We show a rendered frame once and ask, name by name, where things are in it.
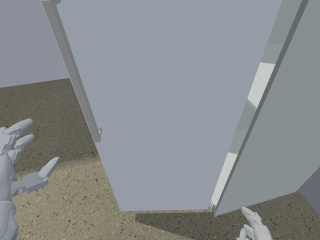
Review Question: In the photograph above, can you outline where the fridge door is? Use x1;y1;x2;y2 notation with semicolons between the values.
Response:
40;0;282;211

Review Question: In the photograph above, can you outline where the handle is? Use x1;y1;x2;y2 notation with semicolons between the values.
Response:
41;0;102;143

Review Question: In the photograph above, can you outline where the left robot hand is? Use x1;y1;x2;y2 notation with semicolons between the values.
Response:
0;118;60;202

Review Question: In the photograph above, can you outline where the right robot hand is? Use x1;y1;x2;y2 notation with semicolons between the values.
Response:
236;207;273;240

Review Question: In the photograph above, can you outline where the left robot forearm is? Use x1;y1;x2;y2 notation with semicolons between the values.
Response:
0;200;19;240

